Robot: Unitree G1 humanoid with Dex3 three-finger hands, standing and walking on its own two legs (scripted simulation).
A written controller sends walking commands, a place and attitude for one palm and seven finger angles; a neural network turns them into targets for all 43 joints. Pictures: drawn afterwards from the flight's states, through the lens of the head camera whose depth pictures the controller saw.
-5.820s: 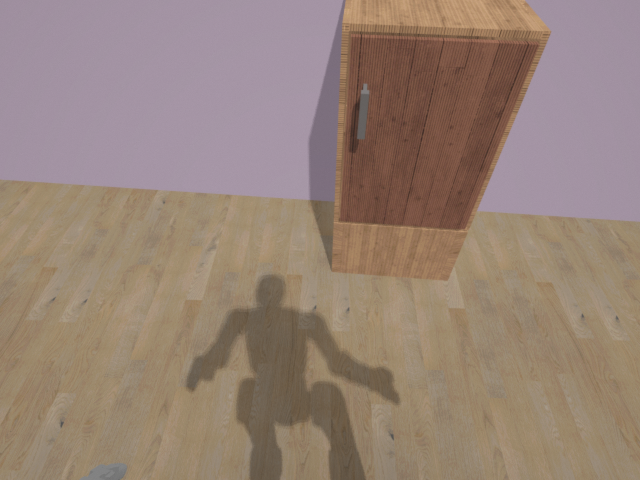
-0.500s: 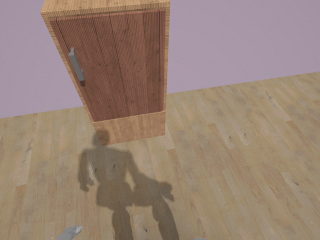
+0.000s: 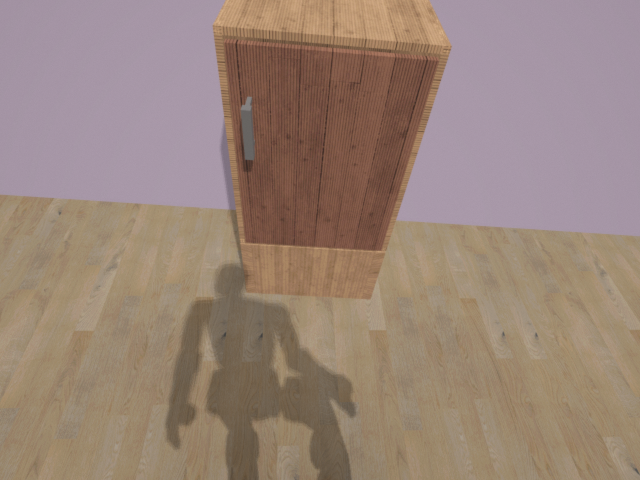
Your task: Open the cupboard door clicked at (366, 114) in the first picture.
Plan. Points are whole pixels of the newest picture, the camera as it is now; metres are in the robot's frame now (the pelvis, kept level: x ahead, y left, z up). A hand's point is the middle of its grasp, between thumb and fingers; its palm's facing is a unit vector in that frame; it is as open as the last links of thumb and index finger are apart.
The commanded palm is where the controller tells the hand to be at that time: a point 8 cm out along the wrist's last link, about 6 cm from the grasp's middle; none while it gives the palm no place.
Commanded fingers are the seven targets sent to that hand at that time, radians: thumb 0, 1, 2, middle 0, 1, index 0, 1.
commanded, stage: take the last steps up to it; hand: left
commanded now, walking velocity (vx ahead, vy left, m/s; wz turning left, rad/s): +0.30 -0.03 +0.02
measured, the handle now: (249, 128) +0.79 +0.23 -0.02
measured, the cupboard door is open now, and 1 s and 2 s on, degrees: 0 0 0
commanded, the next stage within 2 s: come to a stop and stand still in 0.62 s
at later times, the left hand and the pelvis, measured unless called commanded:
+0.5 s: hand (241, 397) +0.26 +0.14 -0.17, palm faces -0.03 -0.98 -0.17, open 7.4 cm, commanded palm none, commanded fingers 0.00 0.90 0.90 -0.20 -0.30 -0.20 -0.30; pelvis +0.15 -0.03 -0.01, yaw +0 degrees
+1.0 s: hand (237, 415) +0.24 +0.14 -0.18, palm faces +0.10 -0.98 -0.15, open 7.4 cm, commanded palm none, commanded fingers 0.00 0.90 0.90 -0.20 -0.30 -0.20 -0.30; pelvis +0.26 -0.02 +0.01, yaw +0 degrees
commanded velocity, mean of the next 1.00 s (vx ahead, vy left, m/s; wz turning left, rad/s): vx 0.09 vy -0.03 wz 0.01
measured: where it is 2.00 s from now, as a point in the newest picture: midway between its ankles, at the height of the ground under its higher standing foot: outside the picture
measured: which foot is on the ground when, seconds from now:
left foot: down 0.00-0.48, up 0.50-0.84, down 0.86-1.00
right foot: up 0.00-0.46, down 0.48-0.92, up 0.94-1.00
